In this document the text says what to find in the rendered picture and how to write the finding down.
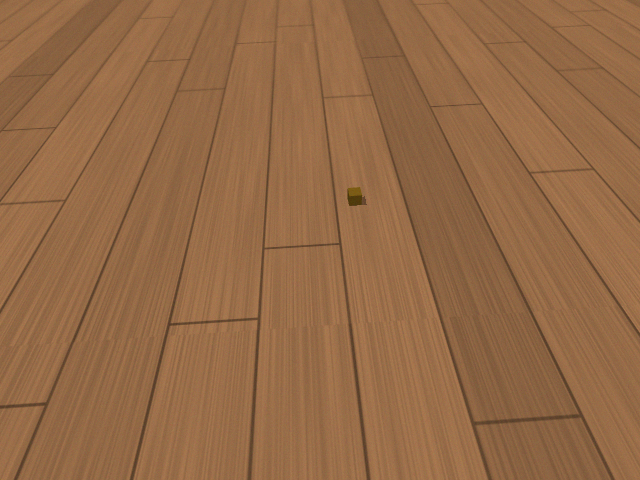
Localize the cube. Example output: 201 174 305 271
347 187 362 206

